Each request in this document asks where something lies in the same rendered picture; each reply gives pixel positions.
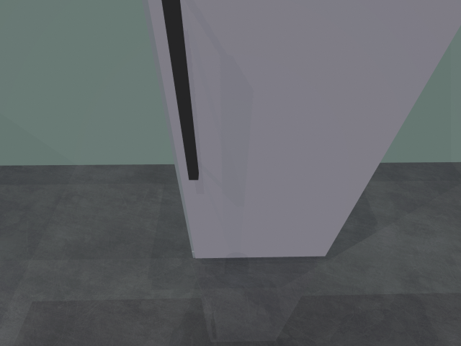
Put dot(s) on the handle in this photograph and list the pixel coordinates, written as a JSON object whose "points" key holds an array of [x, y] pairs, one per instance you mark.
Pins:
{"points": [[175, 36]]}

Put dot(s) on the fridge door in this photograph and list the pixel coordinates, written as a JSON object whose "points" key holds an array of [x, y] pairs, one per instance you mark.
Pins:
{"points": [[294, 105]]}

